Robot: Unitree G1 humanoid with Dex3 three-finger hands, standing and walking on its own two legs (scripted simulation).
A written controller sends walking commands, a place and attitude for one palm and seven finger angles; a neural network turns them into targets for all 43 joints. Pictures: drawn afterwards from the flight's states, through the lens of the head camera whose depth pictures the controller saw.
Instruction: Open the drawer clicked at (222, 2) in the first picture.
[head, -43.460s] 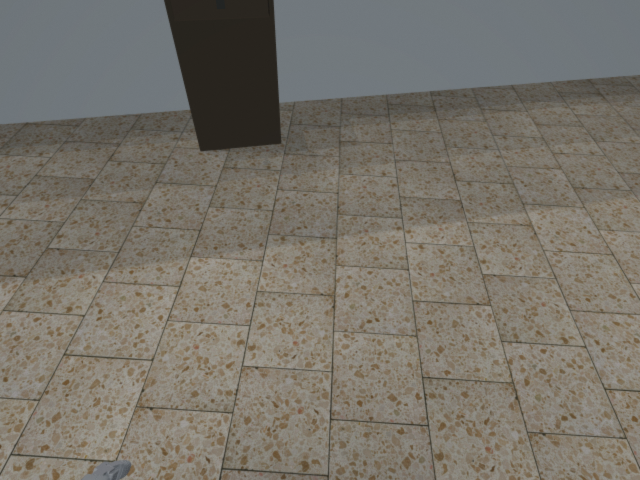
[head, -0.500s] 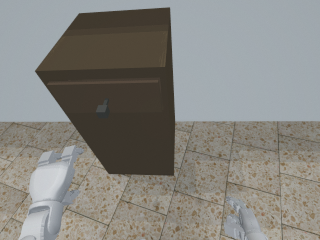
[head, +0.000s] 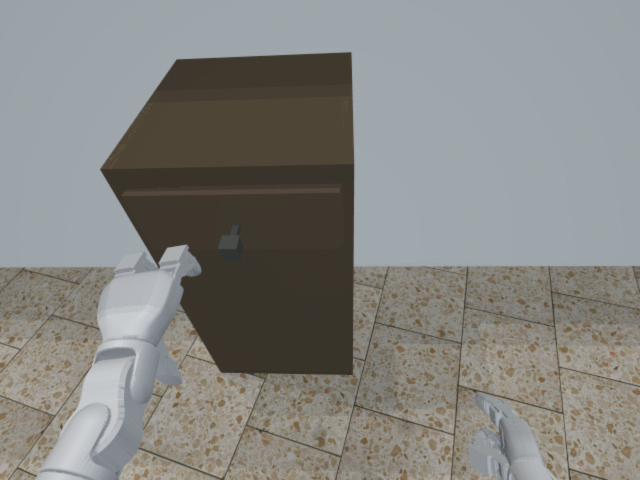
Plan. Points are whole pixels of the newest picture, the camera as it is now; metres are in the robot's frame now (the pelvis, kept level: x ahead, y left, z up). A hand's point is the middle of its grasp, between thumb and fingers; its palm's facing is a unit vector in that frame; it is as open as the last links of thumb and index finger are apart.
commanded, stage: raise the hand with hooked fingers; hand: left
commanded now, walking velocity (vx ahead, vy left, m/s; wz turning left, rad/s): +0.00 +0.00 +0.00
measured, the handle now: (233, 240) +0.51 +0.22 -0.03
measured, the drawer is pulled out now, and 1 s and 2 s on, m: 0.02 0.02 0.02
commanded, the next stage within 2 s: move the hooked fingers above the handle in 0.58 s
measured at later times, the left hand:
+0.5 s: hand (150, 315) +0.28 +0.25 +0.07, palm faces +0.02 -0.11 -0.99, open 13.8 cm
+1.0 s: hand (166, 287) +0.33 +0.24 +0.07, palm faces +0.02 -0.07 -1.00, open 13.8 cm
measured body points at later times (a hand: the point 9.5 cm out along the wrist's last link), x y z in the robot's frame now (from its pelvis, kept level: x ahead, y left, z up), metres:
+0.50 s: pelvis -0.01 +0.02 +0.01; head +0.01 +0.00 +0.46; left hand +0.28 +0.25 +0.13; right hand +0.16 -0.21 -0.10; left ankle +0.00 +0.09 -0.72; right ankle -0.03 -0.11 -0.72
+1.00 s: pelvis -0.01 -0.01 +0.01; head +0.02 -0.03 +0.46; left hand +0.32 +0.24 +0.13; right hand +0.17 -0.24 -0.10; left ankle +0.00 +0.09 -0.72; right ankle -0.03 -0.11 -0.72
